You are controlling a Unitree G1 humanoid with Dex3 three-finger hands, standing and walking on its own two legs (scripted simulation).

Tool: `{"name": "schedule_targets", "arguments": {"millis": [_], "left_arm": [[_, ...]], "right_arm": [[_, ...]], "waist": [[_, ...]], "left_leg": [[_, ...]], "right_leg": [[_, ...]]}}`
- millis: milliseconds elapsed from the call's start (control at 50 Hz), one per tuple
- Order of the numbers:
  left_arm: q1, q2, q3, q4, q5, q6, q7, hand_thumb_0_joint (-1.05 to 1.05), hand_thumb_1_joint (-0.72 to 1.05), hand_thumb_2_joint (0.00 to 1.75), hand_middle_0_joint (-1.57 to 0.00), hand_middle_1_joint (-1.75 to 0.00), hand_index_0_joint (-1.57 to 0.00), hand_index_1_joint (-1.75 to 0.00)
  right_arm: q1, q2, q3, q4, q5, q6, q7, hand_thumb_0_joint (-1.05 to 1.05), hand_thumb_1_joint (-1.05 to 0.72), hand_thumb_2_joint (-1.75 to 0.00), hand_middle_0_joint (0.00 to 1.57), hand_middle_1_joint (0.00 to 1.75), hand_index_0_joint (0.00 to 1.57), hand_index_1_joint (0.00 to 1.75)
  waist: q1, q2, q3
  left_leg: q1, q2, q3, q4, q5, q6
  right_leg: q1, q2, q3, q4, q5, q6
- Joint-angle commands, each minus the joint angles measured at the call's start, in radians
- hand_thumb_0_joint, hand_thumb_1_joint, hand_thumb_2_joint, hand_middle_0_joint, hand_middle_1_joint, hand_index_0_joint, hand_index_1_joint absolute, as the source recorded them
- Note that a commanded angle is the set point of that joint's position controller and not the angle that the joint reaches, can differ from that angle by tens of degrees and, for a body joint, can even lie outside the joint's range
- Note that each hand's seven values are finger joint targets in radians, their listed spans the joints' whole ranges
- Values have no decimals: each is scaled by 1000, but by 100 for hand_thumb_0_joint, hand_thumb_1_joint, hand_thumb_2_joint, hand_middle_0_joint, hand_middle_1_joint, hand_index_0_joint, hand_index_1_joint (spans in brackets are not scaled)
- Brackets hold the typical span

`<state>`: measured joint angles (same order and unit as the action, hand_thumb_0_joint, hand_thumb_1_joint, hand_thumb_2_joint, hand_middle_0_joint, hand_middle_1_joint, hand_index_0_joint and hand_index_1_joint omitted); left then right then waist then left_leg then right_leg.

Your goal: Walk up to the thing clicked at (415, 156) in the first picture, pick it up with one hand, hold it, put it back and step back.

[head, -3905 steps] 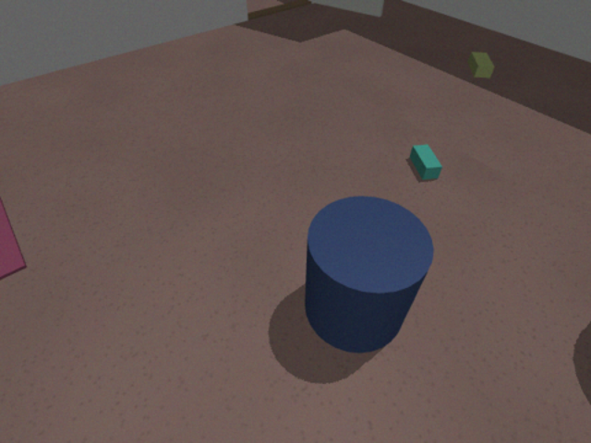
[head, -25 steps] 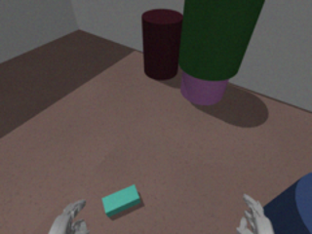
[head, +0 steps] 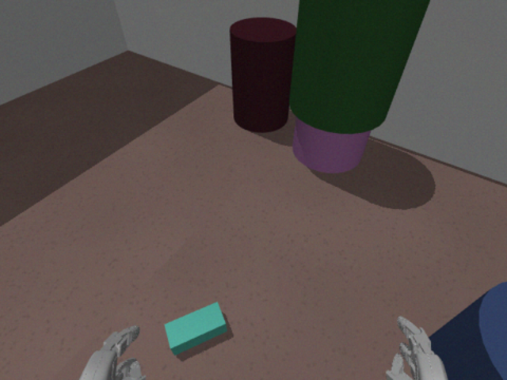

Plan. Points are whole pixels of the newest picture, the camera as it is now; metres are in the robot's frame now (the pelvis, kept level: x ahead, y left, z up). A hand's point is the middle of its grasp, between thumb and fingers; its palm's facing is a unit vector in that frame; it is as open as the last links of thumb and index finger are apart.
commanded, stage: home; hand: left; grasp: from above
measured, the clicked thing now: (196, 327) +0.46 +0.22 -0.68
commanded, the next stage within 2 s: stand in 0.26 s
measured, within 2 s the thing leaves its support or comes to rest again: neither
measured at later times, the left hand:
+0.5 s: hand out of the picture +0.15 +0.21 -0.09, palm faces -0.01 -0.95 -0.31, open 7.4 cm
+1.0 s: hand out of the picture +0.05 +0.24 -0.10, palm faces +0.02 -0.95 -0.32, open 7.4 cm
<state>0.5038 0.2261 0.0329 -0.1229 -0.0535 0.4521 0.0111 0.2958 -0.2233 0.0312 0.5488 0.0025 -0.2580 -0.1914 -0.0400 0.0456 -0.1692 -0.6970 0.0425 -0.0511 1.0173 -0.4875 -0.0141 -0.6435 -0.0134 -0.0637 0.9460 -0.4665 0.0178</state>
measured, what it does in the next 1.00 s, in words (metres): rises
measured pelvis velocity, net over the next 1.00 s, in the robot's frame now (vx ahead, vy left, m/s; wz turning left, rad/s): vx -0.01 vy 0.01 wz -0.02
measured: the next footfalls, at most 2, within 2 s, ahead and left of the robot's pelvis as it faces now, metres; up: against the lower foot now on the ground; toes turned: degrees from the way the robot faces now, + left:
none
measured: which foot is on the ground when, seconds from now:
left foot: down 0.00-1.00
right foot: down 0.00-1.00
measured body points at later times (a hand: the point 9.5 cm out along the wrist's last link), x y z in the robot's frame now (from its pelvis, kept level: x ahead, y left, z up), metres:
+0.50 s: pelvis -0.01 +0.00 +0.01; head +0.01 +0.02 +0.46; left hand +0.15 +0.26 -0.06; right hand +0.14 -0.25 -0.08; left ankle +0.01 +0.12 -0.68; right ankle +0.00 -0.13 -0.68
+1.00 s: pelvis -0.01 +0.01 +0.06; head -0.01 +0.01 +0.51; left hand +0.05 +0.29 -0.08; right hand +0.07 -0.26 -0.08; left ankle +0.01 +0.12 -0.68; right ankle +0.00 -0.13 -0.68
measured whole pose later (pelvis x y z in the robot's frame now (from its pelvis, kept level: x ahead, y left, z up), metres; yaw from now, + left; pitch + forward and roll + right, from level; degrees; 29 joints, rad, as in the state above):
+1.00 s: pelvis -0.01 +0.01 +0.06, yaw -1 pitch -4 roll +0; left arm 0.21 0.28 0.03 1.03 0.03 0.01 0.03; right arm 0.17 -0.28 -0.03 1.05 -0.03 -0.01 -0.02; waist 0.02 0.01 0.05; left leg -0.18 0.00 0.02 0.50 -0.25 0.01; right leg -0.17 -0.05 -0.01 0.49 -0.25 0.04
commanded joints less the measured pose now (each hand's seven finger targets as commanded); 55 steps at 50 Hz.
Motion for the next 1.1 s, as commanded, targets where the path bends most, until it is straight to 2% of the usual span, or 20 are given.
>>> {"name": "schedule_targets", "arguments": {"millis": [0, 40, 120, 160, 180, 260, 320, 340, 360, 380, 400, 440, 480, 500, 600, 680, 820, 900, 1000, 1080], "left_arm": [[-33, 110, 61, -209, 7, -49, 13, 0, 90, 90, -20, -30, -20, -30], [-32, 108, 60, -195, 7, -46, 15, 0, 90, 90, -20, -30, -20, -30], [-36, 104, 57, -215, 4, -48, 14, 0, 90, 90, -20, -30, -20, -30], [-25, 96, 53, -196, 1, -43, 13, 0, 90, 90, -20, -30, -20, -30], [-19, 106, 64, -210, -1, -44, 13, 0, 90, 90, -20, -30, -20, -30], [-21, 108, 59, -198, 2, -40, 14, 0, 90, 90, -20, -30, -20, -30], [-30, 112, 62, -213, 5, -46, 17, 0, 90, 90, -20, -30, -20, -30], [-324, 192, 58, 138, 107, -259, 53, 0, 90, 90, -20, -30, -20, -30], [-206, 197, 75, 319, 120, -326, 48, 0, 90, 90, -20, -30, -20, -30], [-202, 219, 73, 368, 130, -360, 42, 0, 90, 90, -20, -30, -20, -30], [-234, 220, 68, 394, 129, -378, 35, 0, 90, 90, -20, -30, -20, -30], [-271, 225, 57, 470, 119, -406, 26, 0, 90, 90, -20, -30, -20, -30], [-270, 211, 60, 548, 108, -413, 21, 0, 90, 90, -20, -30, -20, -30], [-275, 211, 59, 593, 105, -417, 23, 0, 90, 90, -20, -30, -20, -30], [-317, 215, 58, 759, 105, -452, 26, 0, 90, 90, -20, -30, -20, -30], [-304, 213, 54, 871, 97, -464, 31, 0, 90, 90, -20, -30, -20, -30], [-313, 227, 46, 1014, 84, -469, 37, 0, 90, 90, -20, -30, -20, -30], [-322, 232, 39, 1069, 85, -467, 37, 0, 90, 90, -20, -30, -20, -30], [-339, 231, 34, 1122, 89, -461, 33, 0, 90, 90, -20, -30, -20, -30], [-329, 238, 33, 1152, 88, -469, 30, 0, 90, 90, -20, -30, -20, -30]], "right_arm": [[-71, -117, -56, -158, 0, -55, -9, 0, -90, -90, 20, 30, 20, 30], [-77, -122, -57, -166, 2, -55, -10, 0, -90, -90, 20, 30, 20, 30], [-74, -120, -57, -167, 3, -53, -7, 0, -90, -90, 20, 30, 20, 30], [-80, -120, -54, -167, 3, -53, -7, 0, -90, -90, 20, 30, 20, 30], [-73, -120, -55, -168, 2, -55, -7, 0, -90, -90, 20, 30, 20, 30], [-79, -120, -53, -168, 4, -50, -7, 0, -90, -90, 20, 30, 20, 30], [-78, -120, -55, -170, 4, -48, -8, 0, -90, -90, 20, 30, 20, 30], [-147, -236, -95, 78, -125, 68, 51, 0, -90, -90, 20, 30, 20, 30], [-155, -243, -112, 82, -121, 114, 84, 0, -90, -90, 20, 30, 20, 30], [-152, -244, -112, 74, -122, 136, 105, 0, -90, -90, 20, 30, 20, 30], [-117, -246, -110, 75, -122, 150, 118, 0, -90, -90, 20, 30, 20, 30], [-116, -219, -102, 115, -76, 159, 152, 0, -90, -90, 20, 30, 20, 30], [-156, -222, -110, 133, -58, 167, 167, 0, -90, -90, 20, 30, 20, 30], [-165, -220, -114, 148, -55, 173, 172, 0, -90, -90, 20, 30, 20, 30], [-166, -224, -118, 230, -60, 199, 176, 0, -90, -90, 20, 30, 20, 30], [-157, -235, -122, 292, -53, 206, 169, 0, -90, -90, 20, 30, 20, 30], [-139, -247, -115, 382, -40, 222, 158, 0, -90, -90, 20, 30, 20, 30], [-153, -246, -110, 422, -36, 228, 155, 0, -90, -90, 20, 30, 20, 30], [-182, -253, -109, 451, -36, 236, 159, 0, -90, -90, 20, 30, 20, 30], [-187, -252, -110, 472, -32, 235, 165, 0, -90, -90, 20, 30, 20, 30]], "waist": [[-1, 17, -77], [2, -6, -30], [-2, 23, -65], [-3, -7, -35], [-1, -1, -80], [-1, -8, -38], [1, 11, -62], [68, -34, 194], [80, -75, 108], [65, -110, 89], [41, -79, 88], [55, -15, 54], [77, -51, 53], [80, -51, 65], [62, -22, 96], [60, -7, 99], [51, -31, 136], [54, -44, 176], [57, -28, 250], [57, -40, 230]], "left_leg": [[105, -37, 14, -168, 219, 23], [80, -36, 13, -178, 170, 26], [101, -32, 5, -183, 177, 21], [74, -35, 8, -177, 159, 26], [95, -37, 8, -172, 187, 26], [72, -38, 10, -175, 155, 29], [84, -34, 3, -184, 155, 25], [130, 27, -48, -283, 313, 73], [192, 19, -26, -273, 341, 84], [215, 5, -11, -259, 335, 86], [213, 1, -20, -272, 290, 79], [279, -4, -23, -327, 230, 84], [306, -1, -27, -342, 243, 75], [299, 1, -31, -358, 211, 73], [352, 17, -44, -439, 214, 72], [447, 44, -66, -484, 364, 71], [518, 44, -40, -566, 444, 55], [531, 44, -34, -614, 407, 45], [485, 54, -59, -724, 202, 39], [523, 52, -48, -725, 227, 38]], "right_leg": [[48, 30, -5, -151, 193, -15], [27, 30, -8, -161, 148, -13], [30, 34, -11, -151, 153, -16], [32, 32, -12, -161, 139, -13], [51, 33, -10, -153, 164, -15], [34, 30, -7, -163, 139, -13], [36, 33, -10, -152, 136, -15], [157, -35, 72, -170, 140, -63], [199, -48, 119, -210, 153, -87], [202, -56, 138, -223, 159, -99], [189, -50, 141, -228, 146, -98], [261, -67, 129, -225, 171, -77], [254, -65, 129, -256, 164, -70], [266, -69, 129, -283, 140, -64], [324, -72, 112, -343, 206, -45], [360, -73, 96, -375, 324, -40], [450, -91, 112, -476, 420, -38], [467, -93, 112, -534, 387, -31], [467, -80, 105, -582, 249, -24], [481, -91, 118, -615, 255, -23]]}}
